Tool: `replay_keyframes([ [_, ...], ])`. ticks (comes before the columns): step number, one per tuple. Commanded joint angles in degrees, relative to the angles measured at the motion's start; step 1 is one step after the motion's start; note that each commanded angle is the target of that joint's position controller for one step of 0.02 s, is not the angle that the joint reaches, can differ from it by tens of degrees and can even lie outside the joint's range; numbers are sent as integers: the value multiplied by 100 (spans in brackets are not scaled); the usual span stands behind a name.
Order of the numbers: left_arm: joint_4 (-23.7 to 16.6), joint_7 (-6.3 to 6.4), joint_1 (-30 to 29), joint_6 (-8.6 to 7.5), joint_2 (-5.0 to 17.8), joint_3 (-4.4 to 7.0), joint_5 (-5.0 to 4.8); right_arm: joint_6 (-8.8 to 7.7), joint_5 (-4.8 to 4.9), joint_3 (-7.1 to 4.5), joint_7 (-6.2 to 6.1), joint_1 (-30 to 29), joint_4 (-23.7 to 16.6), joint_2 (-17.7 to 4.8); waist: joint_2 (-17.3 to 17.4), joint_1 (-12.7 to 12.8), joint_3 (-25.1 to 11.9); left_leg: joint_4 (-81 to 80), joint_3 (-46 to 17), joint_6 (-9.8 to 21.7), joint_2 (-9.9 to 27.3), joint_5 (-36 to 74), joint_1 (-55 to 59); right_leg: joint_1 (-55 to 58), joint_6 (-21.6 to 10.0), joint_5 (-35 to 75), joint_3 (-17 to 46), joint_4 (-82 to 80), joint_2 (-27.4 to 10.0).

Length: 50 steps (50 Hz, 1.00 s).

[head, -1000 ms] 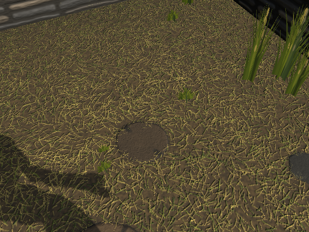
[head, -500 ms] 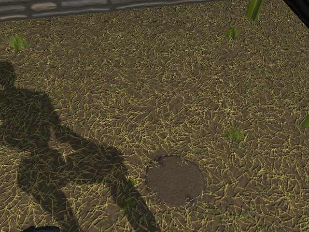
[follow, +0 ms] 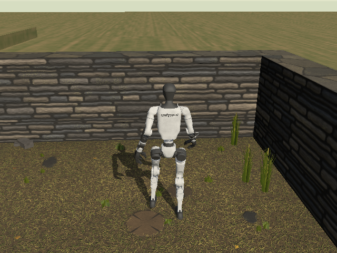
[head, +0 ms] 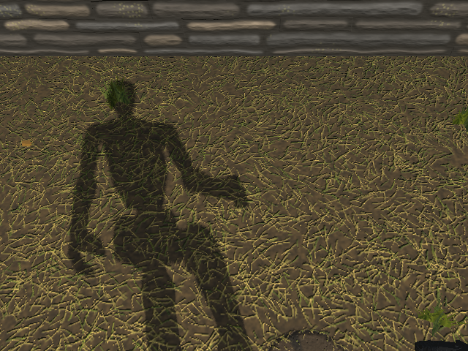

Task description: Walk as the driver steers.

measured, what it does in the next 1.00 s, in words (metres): walks ahead, turning right: left foot, then right foot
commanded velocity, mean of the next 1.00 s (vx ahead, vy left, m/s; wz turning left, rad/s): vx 0.50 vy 0.00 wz -0.52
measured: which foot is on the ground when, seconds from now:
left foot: up 0.00-0.12, down 0.14-0.64, up 0.66-1.00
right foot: down 0.00-0.14, up 0.16-0.60, down 0.62-1.00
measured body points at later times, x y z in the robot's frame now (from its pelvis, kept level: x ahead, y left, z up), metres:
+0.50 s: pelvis +0.25 +0.01 -0.01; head +0.27 +0.00 +0.44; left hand +0.51 +0.19 -0.09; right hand +0.18 -0.28 -0.13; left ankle +0.18 +0.15 -0.75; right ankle +0.36 -0.18 -0.70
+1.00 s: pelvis +0.49 -0.13 +0.00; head +0.51 -0.16 +0.45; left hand +0.70 +0.08 -0.10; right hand +0.54 -0.46 -0.09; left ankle +0.75 -0.08 -0.70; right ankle +0.40 -0.17 -0.75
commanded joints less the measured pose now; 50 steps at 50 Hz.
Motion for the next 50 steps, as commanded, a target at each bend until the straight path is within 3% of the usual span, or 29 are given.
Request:
replay_keyframes([
  [1,-409,60,-247,-37,1097,270,-64,-132,63,-60,51,-402,-432,-331,-733,-165,-155,-759,130,-102,-269,771,784,-392,-991,810,1212,-651,-1243],
  [4,-363,92,-121,35,1099,278,-84,-194,102,-143,60,-446,-476,-510,-752,-309,-160,-1294,46,21,-293,755,1363,-335,-793,334,1537,-316,-1312],
  [6,-388,104,-141,57,886,219,-43,-210,72,-259,4,153,-314,-683,-727,-675,-375,-1592,78,228,-185,572,2460,-648,-538,253,1481,310,-1011],
  [7,-490,91,-264,30,576,111,17,-215,-11,-355,-59,893,-226,-957,-386,-1063,-870,-1604,-557,523,520,270,3543,-1180,-305,-25,1135,1526,-670],
  [8,-655,99,161,-44,136,-22,33,-129,-87,-476,-105,1504,-150,-1462,1032,-1069,-1586,-1821,-2278,1147,1818,-229,5089,-2622,41,-1704,323,3379,-31],
  [9,-740,119,298,-79,484,36,-128,-69,-35,-486,-48,1725,40,-1361,1612,-1039,-1577,-2333,-3768,1597,2271,-1734,5043,-3631,112,-2283,241,4526,-206],
  [10,-688,132,-22,-52,879,152,-163,-80,11,-372,-35,1482,11,-942,913,-1081,-872,-2488,-3252,1442,1990,-2092,4488,-3881,124,-1798,395,5013,-484],
  [12,-702,113,-384,29,818,187,-72,-90,-20,-232,-11,895,9,-523,522,-849,-236,-2703,-1909,1189,1468,-922,3515,-3678,190,-1003,266,4940,-744],
  [13,-735,90,-452,74,735,198,-50,-100,-53,-205,-6,705,45,-416,572,-720,-62,-2841,-1456,1142,1315,-384,3150,-3512,215,-770,270,4775,-873],
  [16,-870,31,-617,176,440,144,-43,-176,-44,-266,-17,588,172,-492,480,-583,28,-3150,-574,1169,1193,683,2709,-3263,314,-281,148,4464,-982],
  [20,-1090,-70,-1112,178,305,67,-15,-177,-30,-356,-63,646,375,-752,235,-655,70,-3254,258,1167,1155,1345,2743,-3168,354,701,25,3272,-1002],
  [23,-1277,-182,-1675,153,280,21,-9,-133,28,-402,-94,800,512,-934,148,-838,196,-3263,726,1046,1154,1374,2798,-2867,236,1265,-245,2391,-910],
  [27,-1562,-285,-2136,181,431,59,-19,-26,150,-481,-95,1036,703,-1160,137,-874,317,-2956,1053,857,1362,1902,3398,-2755,-63,811,-499,1822,-771],
  [29,-1602,-294,-1908,215,627,162,14,52,187,-534,-121,1041,721,-1348,299,-640,23,-2167,1290,729,1344,3750,3610,-2103,-304,210,-843,1737,-410],
  [30,-1479,-276,-1319,236,817,280,16,103,208,-543,-140,1007,716,-1398,291,-273,-336,-1267,1459,628,1235,4524,3517,-1268,-469,151,-1014,1569,-143],
  [31,-1209,-202,-346,273,1146,473,-8,119,187,-484,-167,1055,695,-1270,144,205,-845,21,1609,436,1015,4397,2859,225,-687,403,-965,1351,76],
  [32,-1074,-66,354,339,1680,621,-62,86,-72,-304,-157,1308,566,-793,-984,267,-1380,1996,1638,154,641,1140,1212,1951,-1101,711,752,1335,-1049],
  [33,-1292,-96,8,254,2025,597,-82,-86,-88,-118,-82,1556,226,-372,-1944,-253,-2244,3739,586,-96,-516,-2444,-800,3290,-2256,-910,4158,220,-2231],
  [34,-1336,-145,73,177,1480,453,-42,-251,128,-250,-11,871,196,-985,-950,195,-2124,3963,-215,31,-201,-2129,-1380,3117,-1947,-1337,4082,-262,-2201],
  [35,-1273,-145,-84,105,1267,381,3,-330,259,-252,14,492,58,-1029,-789,126,-1310,3694,-105,156,-7,-1630,-1592,2423,-1714,-1041,3299,-282,-2006],
  [36,-1292,-141,-439,66,1148,334,13,-352,160,-225,-37,473,107,-926,-237,-167,-815,3188,-104,157,235,-1192,-1309,1517,-1540,-388,2678,-283,-1759],
  [37,-1347,-117,-777,56,969,280,42,-322,16,-260,-81,526,167,-958,-257,-390,-607,2699,-125,114,396,-939,-896,853,-1436,247,2189,-321,-1546],
  [38,-1431,-91,-958,53,920,251,111,-257,-20,-275,-73,641,188,-957,-442,-566,-517,2533,-150,74,465,-764,-533,386,-1424,640,1978,-442,-1411],
  [42,-1305,27,-869,5,1005,282,74,-88,-103,-220,-90,432,138,-698,-380,-616,-294,1585,22,-241,333,-130,-362,-361,-1485,1483,1387,-664,-1160],
  [46,-1109,127,-537,58,1071,309,9,-125,-69,-113,-32,-466,-64,-461,-527,-277,-102,-146,40,-320,21,1309,-52,-569,-1141,940,1079,-584,-821],
  [50,-903,156,-168,110,1103,334,-51,-212,40,-127,76,-991,-228,-574,-602,-97,-22,-979,-74,-228,-193,1539,308,-326,-1028,470,1504,-287,-975],
])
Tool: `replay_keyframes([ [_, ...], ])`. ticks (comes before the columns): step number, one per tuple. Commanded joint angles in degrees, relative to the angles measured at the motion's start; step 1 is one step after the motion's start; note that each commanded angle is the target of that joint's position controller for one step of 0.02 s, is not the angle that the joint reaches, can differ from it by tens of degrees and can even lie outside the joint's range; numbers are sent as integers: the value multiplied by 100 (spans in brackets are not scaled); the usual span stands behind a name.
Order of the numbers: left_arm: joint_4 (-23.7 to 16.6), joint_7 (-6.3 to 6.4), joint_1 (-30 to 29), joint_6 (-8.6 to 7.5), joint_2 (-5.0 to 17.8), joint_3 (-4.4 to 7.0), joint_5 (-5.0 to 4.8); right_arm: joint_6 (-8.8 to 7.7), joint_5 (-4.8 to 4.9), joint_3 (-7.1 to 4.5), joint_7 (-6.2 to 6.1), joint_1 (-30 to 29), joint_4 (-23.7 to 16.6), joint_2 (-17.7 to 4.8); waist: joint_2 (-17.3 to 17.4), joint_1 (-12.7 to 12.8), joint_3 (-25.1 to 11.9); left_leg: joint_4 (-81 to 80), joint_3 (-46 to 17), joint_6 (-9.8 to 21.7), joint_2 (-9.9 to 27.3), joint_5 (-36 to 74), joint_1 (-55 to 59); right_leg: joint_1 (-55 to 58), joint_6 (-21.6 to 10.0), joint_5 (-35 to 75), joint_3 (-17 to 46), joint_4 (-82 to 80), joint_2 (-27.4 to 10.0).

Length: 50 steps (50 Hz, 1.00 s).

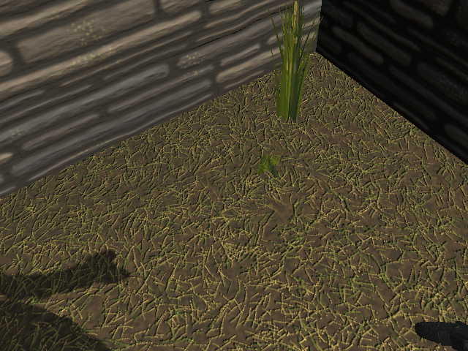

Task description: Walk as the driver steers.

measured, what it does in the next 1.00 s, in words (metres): walks ahead: left foot, then right foot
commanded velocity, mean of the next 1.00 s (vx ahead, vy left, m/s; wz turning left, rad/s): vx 0.12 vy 0.00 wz -0.14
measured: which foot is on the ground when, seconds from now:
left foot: up 0.00-0.08, down 0.10-1.00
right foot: down 0.00-0.12, up 0.14-0.42, down 0.44-1.00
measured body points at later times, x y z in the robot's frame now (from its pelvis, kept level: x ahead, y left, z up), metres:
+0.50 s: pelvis +0.17 +0.04 -0.01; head +0.18 +0.03 +0.44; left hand +0.33 +0.28 -0.11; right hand +0.26 -0.22 -0.13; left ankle +0.22 +0.14 -0.74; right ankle +0.18 -0.10 -0.75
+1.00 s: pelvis +0.21 +0.02 -0.01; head +0.21 +0.02 +0.44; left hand +0.34 +0.27 -0.13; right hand +0.28 -0.25 -0.14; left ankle +0.22 +0.14 -0.74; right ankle +0.18 -0.11 -0.74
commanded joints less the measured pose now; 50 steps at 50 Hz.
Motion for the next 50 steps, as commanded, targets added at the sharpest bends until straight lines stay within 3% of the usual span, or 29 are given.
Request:
replay_keyframes([
  [1,-214,67,103,-21,929,269,-29,-148,32,-140,73,-541,-496,-550,-691,-40,-72,-545,132,94,-284,153,737,-300,-715,1058,1157,-251,-1354],
  [3,-158,109,126,52,882,271,16,-192,-29,-195,101,-335,-448,-652,-873,-124,-190,-700,196,273,-353,-162,981,82,-544,1867,1298,301,-1413],
  [5,-215,123,-32,87,669,204,31,-255,-147,-260,63,319,-292,-732,-867,-488,-601,-1132,390,576,-316,505,2072,103,-214,2759,1110,1222,-1027],
  [6,-364,123,-41,70,411,101,126,-281,-257,-305,39,910,-282,-1022,-393,-717,-1392,-741,-321,940,562,2198,3495,-483,58,1838,831,2481,-706],
  [7,-235,112,1045,54,134,5,57,-172,-271,-376,41,1322,-129,-1274,1270,-439,-2273,-563,-2238,2111,1976,3169,5449,-2188,529,-2019,293,4422,140],
  [8,-122,105,1275,56,657,75,26,-78,-22,-336,93,1480,-82,-991,1133,-502,-2475,-884,-3119,2217,2172,1796,5414,-2700,648,-2488,478,5203,-102],
  [9,-143,121,633,122,941,168,-22,-24,18,-244,85,1218,-170,-693,568,-675,-1734,-1059,-2463,1970,1856,1140,4781,-2941,748,-2096,451,5490,-287],
  [10,-221,162,150,196,932,167,9,33,-45,-149,79,849,-197,-496,184,-633,-1284,-1184,-1854,1755,1549,964,4109,-2890,805,-1777,248,5309,-456],
  [11,-295,181,-101,266,853,163,70,63,-69,-63,85,544,-188,-318,134,-523,-889,-1320,-1450,1695,1340,1063,3434,-2735,847,-1578,182,4932,-627],
  [13,-274,175,-6,377,501,95,79,90,-129,-14,95,212,-89,-245,472,-221,-628,-1599,-734,1533,880,1218,2461,-1856,877,-1332,-94,3817,-850],
  [15,-215,188,42,377,251,11,117,116,-131,-60,79,118,0,-393,636,-187,-738,-1609,-333,1614,744,1886,2225,-1250,938,-1182,-399,2829,-815],
  [17,-181,178,-52,373,242,-14,134,159,-70,-101,50,217,110,-541,607,-265,-1018,-1577,-292,1685,830,1880,2357,-811,914,-559,-464,2123,-831],
  [19,-132,152,-131,420,336,12,126,230,-11,-92,34,190,175,-590,513,-264,-1042,-1609,-295,1639,847,817,2267,-402,829,67,-536,1500,-812],
  [21,-125,122,-297,454,321,11,192,286,24,-18,44,113,225,-468,422,-200,-791,-1661,-245,1357,629,-952,1844,117,653,679,-607,680,-752],
  [22,-224,128,-498,458,392,8,271,283,-3,51,63,264,312,-311,293,-238,-621,-1679,-233,1062,481,-1774,1597,294,526,959,-355,389,-940],
  [23,-343,153,-624,450,585,25,295,274,-88,102,83,393,362,-217,-16,-341,-540,-1503,-99,776,267,-2444,1402,420,348,1235,74,251,-1354],
  [24,-275,168,-831,458,931,110,231,274,-98,84,96,751,395,-233,-740,-713,-368,-1453,304,570,-150,-2583,1535,-98,131,432,102,406,-1358],
  [25,-256,134,-863,429,634,75,220,298,-114,82,65,556,439,-314,-740,-506,-267,-1248,471,438,-227,-2319,1926,-588,137,-376,-13,299,-1157],
  [26,-225,116,-865,388,438,13,265,318,-88,69,43,447,435,-351,-688,-475,-136,-1161,477,436,-224,-2122,2003,-767,228,-437,-40,238,-1086],
  [27,-212,110,-907,344,405,-4,280,338,-75,79,11,467,478,-304,-689,-500,-124,-1097,470,473,-186,-1909,2075,-798,313,-99,-70,265,-1053],
  [30,-142,114,-810,234,392,-11,214,348,-80,80,-17,598,596,-319,-585,-490,-283,-967,476,512,-167,-1271,2178,-535,385,864,-137,518,-1022],
  [34,-70,131,-796,227,403,-9,189,362,-32,78,-30,548,737,-331,-412,-469,-408,-849,476,493,-139,-757,2352,-390,371,1426,-178,656,-982],
  [50,665,163,-776,209,334,-13,158,540,6,39,-191,473,1473,-416,-248,-513,-292,-919,463,445,-117,-606,2679,-325,404,1503,-357,466,-850],
])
